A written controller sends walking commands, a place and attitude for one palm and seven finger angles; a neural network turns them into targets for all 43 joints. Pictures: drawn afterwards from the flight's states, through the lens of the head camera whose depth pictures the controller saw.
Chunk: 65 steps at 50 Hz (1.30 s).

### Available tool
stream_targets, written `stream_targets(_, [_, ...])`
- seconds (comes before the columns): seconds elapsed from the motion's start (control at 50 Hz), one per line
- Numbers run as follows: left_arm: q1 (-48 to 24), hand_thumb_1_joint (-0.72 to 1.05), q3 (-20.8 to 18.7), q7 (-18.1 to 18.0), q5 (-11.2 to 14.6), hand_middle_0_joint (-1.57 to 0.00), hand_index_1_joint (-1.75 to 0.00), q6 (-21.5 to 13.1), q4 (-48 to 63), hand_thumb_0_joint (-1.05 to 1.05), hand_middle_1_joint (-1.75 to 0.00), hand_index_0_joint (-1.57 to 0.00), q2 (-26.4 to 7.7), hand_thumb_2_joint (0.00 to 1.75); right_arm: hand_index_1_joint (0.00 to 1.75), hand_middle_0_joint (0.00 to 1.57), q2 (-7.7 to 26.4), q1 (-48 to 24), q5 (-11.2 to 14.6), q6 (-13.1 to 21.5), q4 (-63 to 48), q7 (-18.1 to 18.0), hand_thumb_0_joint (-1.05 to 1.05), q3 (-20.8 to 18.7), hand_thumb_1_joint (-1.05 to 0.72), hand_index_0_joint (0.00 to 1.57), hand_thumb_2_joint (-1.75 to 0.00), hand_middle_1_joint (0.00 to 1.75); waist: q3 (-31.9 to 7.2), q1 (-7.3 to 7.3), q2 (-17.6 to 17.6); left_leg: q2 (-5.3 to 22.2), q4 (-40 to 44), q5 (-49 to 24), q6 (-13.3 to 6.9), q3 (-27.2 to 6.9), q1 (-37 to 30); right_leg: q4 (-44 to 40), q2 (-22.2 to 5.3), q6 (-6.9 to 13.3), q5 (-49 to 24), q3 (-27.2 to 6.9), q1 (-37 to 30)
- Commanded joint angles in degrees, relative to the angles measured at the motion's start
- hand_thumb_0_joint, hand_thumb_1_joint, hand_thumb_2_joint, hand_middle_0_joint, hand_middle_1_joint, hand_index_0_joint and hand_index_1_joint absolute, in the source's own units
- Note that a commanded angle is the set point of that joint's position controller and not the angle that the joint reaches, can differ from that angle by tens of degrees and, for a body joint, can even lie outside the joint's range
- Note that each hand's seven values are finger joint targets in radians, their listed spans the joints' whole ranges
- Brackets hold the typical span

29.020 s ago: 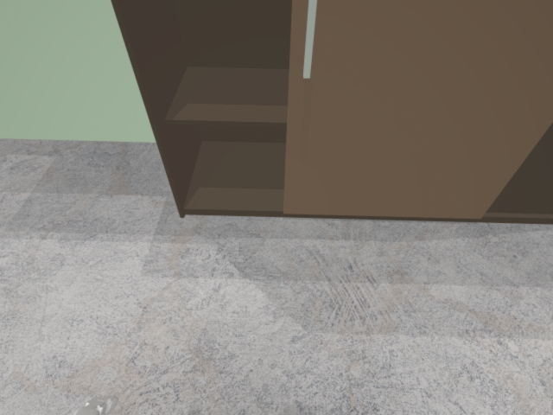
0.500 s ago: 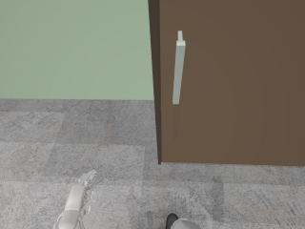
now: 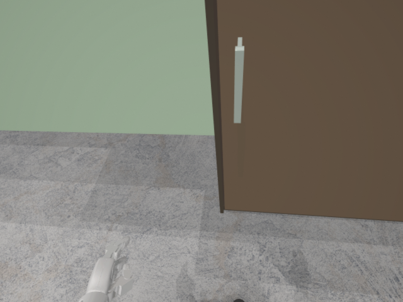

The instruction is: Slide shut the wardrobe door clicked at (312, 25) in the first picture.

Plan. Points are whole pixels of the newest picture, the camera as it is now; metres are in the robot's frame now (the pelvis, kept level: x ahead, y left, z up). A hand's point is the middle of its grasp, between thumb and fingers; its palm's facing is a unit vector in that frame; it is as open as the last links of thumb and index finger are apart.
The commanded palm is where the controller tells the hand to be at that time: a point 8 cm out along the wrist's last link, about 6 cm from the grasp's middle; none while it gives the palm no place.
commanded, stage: stop stepping back and stand still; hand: right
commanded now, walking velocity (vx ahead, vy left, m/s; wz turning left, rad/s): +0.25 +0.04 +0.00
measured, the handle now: (238, 84) +0.61 -0.06 +0.09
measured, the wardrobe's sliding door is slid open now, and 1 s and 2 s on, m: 0.00 0.00 0.00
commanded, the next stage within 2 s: let the arm hang, fingers relaxed in 0.86 s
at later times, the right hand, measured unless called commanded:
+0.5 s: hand out of the picture +0.10 -0.27 +0.16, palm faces +0.43 +0.79 -0.44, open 7.5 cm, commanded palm +0.04 -0.31 +0.17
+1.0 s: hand out of the picture +0.12 -0.31 +0.13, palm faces +0.42 +0.79 -0.45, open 7.4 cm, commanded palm none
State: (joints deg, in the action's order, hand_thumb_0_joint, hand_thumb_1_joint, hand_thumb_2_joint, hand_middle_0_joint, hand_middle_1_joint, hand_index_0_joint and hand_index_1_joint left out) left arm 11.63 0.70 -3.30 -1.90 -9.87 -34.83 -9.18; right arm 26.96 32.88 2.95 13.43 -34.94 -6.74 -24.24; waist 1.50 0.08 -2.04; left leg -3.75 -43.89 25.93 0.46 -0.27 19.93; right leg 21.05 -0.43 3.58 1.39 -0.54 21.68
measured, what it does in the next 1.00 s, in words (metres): steps on the spot: left foot, then right foot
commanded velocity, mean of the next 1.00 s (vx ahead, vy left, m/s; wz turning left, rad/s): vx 0.12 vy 0.03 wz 0.00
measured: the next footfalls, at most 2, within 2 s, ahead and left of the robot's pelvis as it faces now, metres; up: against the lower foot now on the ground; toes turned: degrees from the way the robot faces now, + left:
left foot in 0.10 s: -0.01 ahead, +0.09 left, +0.00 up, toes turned -9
right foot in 0.28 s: -0.02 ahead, -0.14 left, +0.00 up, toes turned -3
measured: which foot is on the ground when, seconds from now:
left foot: up 0.00-0.08, down 0.10-1.00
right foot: down 0.00-0.10, up 0.12-0.26, down 0.28-1.00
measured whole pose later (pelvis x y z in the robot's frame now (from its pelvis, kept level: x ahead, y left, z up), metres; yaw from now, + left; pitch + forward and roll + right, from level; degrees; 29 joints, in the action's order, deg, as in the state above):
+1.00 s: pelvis -0.08 -0.04 -0.02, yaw -4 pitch +0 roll +2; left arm 12.6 0.0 -0.9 -0.6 -7.5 -40.4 -12.0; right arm 23.2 25.8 0.2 11.5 -21.5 -5.2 -20.6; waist -0.6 -0.3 0.0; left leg -1.2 -35.1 15.8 -1.3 3.8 18.1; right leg 36.7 -0.2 1.1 18.1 -0.3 18.9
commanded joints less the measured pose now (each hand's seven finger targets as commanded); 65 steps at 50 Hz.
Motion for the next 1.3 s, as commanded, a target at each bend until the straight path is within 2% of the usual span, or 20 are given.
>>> stream_targets(0.0, [-4.4, 0.90, -4.1, -1.9, 0.6, -0.20, -0.30, -2.0, 8.0, 0.00, -0.30, -0.20, -10.5, 0.90, 0.30, 0.20, 8.5, 1.6, 0.8, 2.3, -8.0, -2.0, 0.00, -8.5, -0.90, 0.20, -0.90, 0.30, -9.7, -1.48, 15.3, -0.7, 14.9, -0.2, -1.7, 4.9, -13.2, -15.5, -9.3, -0.5, 28.1, -9.3, -0.5])
stream_targets(0.04, [-4.1, 0.90, -4.2, -2.0, 0.7, -0.20, -0.30, -0.6, 8.0, 0.00, -0.30, -0.20, -10.5, 0.90, 0.30, 0.20, 9.7, 1.6, 0.7, 1.5, -6.4, -1.6, 0.00, -8.9, -0.90, 0.20, -0.90, 0.30, -8.4, -1.21, 9.5, 2.1, 28.8, -2.8, -3.9, 3.5, -14.7, -5.9, -2.6, -4.7, 28.2, -2.4, -0.6])
stream_targets(0.1, [-4.9, 0.90, -3.2, -1.6, 0.4, -0.20, -0.30, 0.0, 6.7, 0.00, -0.30, -0.20, -9.3, 0.90, 0.30, 0.20, 12.5, -6.7, 1.4, 1.0, -9.8, -2.2, 0.00, -10.2, -0.90, 0.20, -0.90, 0.30, -7.1, -1.30, -8.5, 25.7, 36.9, -0.6, -14.2, -17.5, 6.5, 35.3, 0.9, -5.5, 16.7, -2.4, -3.9])
stream_targets(0.2, [-4.5, 0.90, -3.3, -3.1, 2.1, -0.20, -0.30, -1.0, 4.7, 0.00, -0.30, -0.20, -9.9, 0.90, 0.30, 0.20, 5.2, -11.2, -1.1, -1.1, -0.7, -2.4, 0.00, -3.2, -0.90, 0.20, -0.90, 0.30, -1.8, 1.05, 0.7, 15.7, 24.6, 1.8, -6.2, -4.9, 4.8, 11.1, -1.3, -2.3, 16.3, 0.9, -9.5])
stream_targets(0.28, [-5.0, 0.90, -3.0, -2.8, 2.2, -0.20, -0.30, -1.6, 6.6, 0.00, -0.30, -0.20, -10.8, 0.90, 0.30, 0.20, 7.8, -10.4, -1.4, 1.2, -6.5, -2.7, 0.00, -5.2, -0.90, 0.20, -0.90, 0.30, -3.5, 0.61, 15.8, 1.9, 1.6, 1.2, -0.3, 2.4, 1.7, -11.5, -13.6, 3.9, 37.2, -23.2, -5.4])
stream_targets(0.38, [-4.8, 0.90, -2.8, -1.0, 1.0, -0.20, -0.30, -1.2, 7.1, 0.00, -0.30, -0.20, -9.9, 0.90, 0.30, 0.20, 7.7, -3.5, -2.7, 1.4, -8.8, -2.3, 0.00, -6.9, -0.90, 0.20, -0.90, 0.30, -3.7, -1.90, 12.7, 2.6, 14.3, -1.1, -2.5, 3.4, -18.3, -5.4, -8.2, 1.4, 36.1, -10.1, 10.0])
stream_targets(0.44, [-4.5, 0.90, -4.8, -1.0, 1.5, -0.20, -0.30, 0.8, 7.4, 0.00, -0.30, -0.20, -10.7, 0.90, 0.30, 0.20, 9.7, -8.9, -1.2, 1.2, -7.9, -2.0, 0.00, -8.8, -0.90, 0.20, -0.90, 0.30, -0.8, -0.82, -10.5, 25.6, 36.9, 10.7, -14.2, -30.7, -6.0, 42.2, 0.8, -3.5, 22.7, 0.7, 15.7])
stream_targets(0.58, [-3.3, 0.90, -2.8, -2.6, 1.4, -0.20, -0.30, -0.7, 4.9, 0.00, -0.30, -0.20, -9.4, 0.90, 0.30, 0.20, 5.1, -11.7, -1.6, 0.9, -2.3, -2.5, 0.00, -3.8, -0.90, 0.20, -0.90, 0.30, -2.8, 0.86, 3.0, 13.7, 20.1, 8.0, -7.0, -5.8, 6.4, 8.1, -1.7, -1.3, 19.1, 4.1, -12.9])
stream_targets(0.62, [-3.6, 0.90, -3.1, -2.4, 1.6, -0.20, -0.30, -1.1, 6.7, 0.00, -0.30, -0.20, -11.3, 0.90, 0.30, 0.20, 5.2, -13.8, -1.9, 1.9, -7.6, -2.9, 0.00, -3.9, -0.90, 0.20, -0.90, 0.30, -3.9, 0.79, 19.2, 3.7, -0.7, -0.2, -1.0, 2.8, 8.4, -6.2, -15.2, 4.6, 26.5, -20.0, -13.0])
stream_targets(0.68, [-4.8, 0.90, -2.4, -1.2, 0.9, -0.20, -0.30, -1.8, 6.3, 0.00, -0.30, -0.20, -8.5, 0.90, 0.30, 0.20, 7.4, -12.1, -2.1, 1.8, -9.3, -2.1, 0.00, -5.8, -0.90, 0.20, -0.90, 0.30, -0.8, 0.66, 16.3, 4.6, -6.3, 2.3, -0.6, -0.3, 6.5, -10.1, -16.9, 6.8, 24.7, -23.9, -5.9])
stream_targets(0.76, [-5.1, 0.90, -2.3, 0.2, 1.4, -0.20, -0.30, -0.8, 6.9, 0.00, -0.30, -0.20, -9.3, 0.90, 0.30, 0.20, 8.3, -3.9, -2.2, 1.2, -7.6, -2.0, 0.00, -7.7, -0.90, 0.20, -0.90, 0.30, -3.1, -1.06, 8.3, 3.9, 16.6, -8.1, -1.5, 1.6, -13.6, 0.1, -9.4, 0.6, 21.0, -6.1, 3.4])
stream_targets(0.84, [-3.3, 0.90, -3.1, 0.1, 1.8, -0.20, -0.30, 0.6, 6.2, 0.00, -0.30, -0.20, -8.3, 0.90, 0.30, 0.20, 7.4, -6.3, -0.6, 0.2, -4.4, -1.9, 0.00, -7.9, -0.90, 0.20, -0.90, 0.30, -2.5, 0.00, -5.6, 17.8, 31.6, 7.4, -9.7, -21.5, -1.0, 23.4, -0.8, -3.1, 19.1, 1.5, -0.6])
stream_targets(0.92, [-4.0, 0.90, -2.4, -0.7, 2.1, -0.20, -0.30, 0.4, 5.8, 0.00, -0.30, -0.20, -8.6, 0.90, 0.30, 0.20, 6.2, -6.6, -0.6, 0.3, -2.7, -2.3, 0.00, -6.7, -0.90, 0.20, -0.90, 0.30, -4.7, 0.45, 0.5, 12.6, 22.0, -11.0, -5.5, -8.6, -3.4, 7.6, -2.8, -2.1, 11.0, -0.7, -9.2])
stream_targets(0.94, [0.0, 0.90, -5.9, 4.2, 1.3, -0.20, -0.30, -1.2, -8.1, 0.00, -0.30, -0.20, -17.6, 0.90, 0.30, 0.20, -6.4, -7.8, -5.8, -7.7, 40.9, 6.1, 0.00, 17.6, -0.90, 0.20, -0.90, 0.30, -4.7, 4.48, 5.5, 12.8, 5.1, -34.5, -2.9, 0.0, 1.8, 16.3, -7.1, -0.6, -12.5, -6.8, -6.8])
stream_targets(1.0, [2.3, 0.90, -4.6, 2.4, 0.5, -0.20, -0.30, 4.8, -5.1, 0.00, -0.30, -0.20, -14.9, 0.90, 0.30, 0.20, -10.2, -11.9, -4.4, -13.9, 44.4, 6.1, 0.00, 17.4, -0.90, 0.20, -0.90, 0.30, -8.1, 2.77, 5.3, 3.3, -11.6, 2.9, 0.3, -1.1, 6.8, 5.3, -17.4, 8.3, -37.0, -21.4, -8.7])
stream_targets(1.06, [1.1, 0.90, -4.1, 1.6, -1.1, -0.20, -0.30, 6.5, -5.0, 0.00, -0.30, -0.20, -15.2, 0.90, 0.30, 0.20, -8.9, -17.1, -4.1, -13.9, 55.1, 5.9, 0.00, 18.7, -0.90, 0.20, -0.90, 0.30, -7.2, 1.15, 1.4, 3.7, -10.1, 4.4, 0.9, -4.4, 8.4, 6.1, -16.6, 10.7, -35.2, -19.9, -12.5])
stream_targets(1.12, [-4.2, 0.90, -3.3, 2.0, -0.2, -0.20, -0.30, 8.5, -7.0, 0.00, -0.30, -0.20, -14.0, 0.90, 0.30, 0.20, -6.9, -13.7, -4.0, -14.1, 68.3, 6.4, 0.00, 19.6, -0.90, 0.20, -0.90, 0.30, -5.6, -3.15, 7.7, 4.0, 12.6, -10.5, 0.0, -3.2, -10.7, 7.9, -7.3, 2.5, -6.9, -8.7, -0.7])
stream_targets(1.16, [-0.4, 0.90, -2.4, 2.7, 0.9, -0.20, -0.30, 10.1, -8.7, 0.00, -0.30, -0.20, -8.4, 0.90, 0.30, 0.20, -2.0, -16.5, -4.4, -13.4, 74.2, 6.3, 0.00, 20.3, -0.90, 0.20, -0.90, 0.30, -0.3, 0.57, -5.0, 15.4, 28.9, -4.6, -4.6, -18.9, -3.0, 13.9, 1.7, -2.6, 22.3, -1.4, 0.3])
stream_targets(1.18, [3.2, 0.90, -2.6, 3.2, 0.6, -0.20, -0.30, 10.8, -10.8, 0.00, -0.30, -0.20, -8.4, 0.90, 0.30, 0.20, -1.3, -19.7, -4.5, -14.0, 75.8, 6.8, 0.00, 20.9, -0.90, 0.20, -0.90, 0.30, -0.4, 2.91, 0.7, 16.7, 31.4, 10.2, -6.5, -19.3, 4.8, 14.9, 1.9, -2.2, 24.1, 0.0, -6.2])
stream_targets(1.28, [5.4, 0.90, -2.6, 2.0, 0.3, -0.20, -0.30, 10.3, -17.9, 0.00, -0.30, -0.20, -7.0, 0.90, 0.30, 0.20, -8.1, -20.4, -3.6, -13.1, 85.6, 5.9, 0.00, 21.4, -0.90, 0.20, -0.90, 0.30, -2.3, 2.84, 7.1, 8.8, 24.9, -7.0, -5.1, -10.5, 1.8, 7.2, -1.5, -1.5, 10.8, -4.4, -12.4])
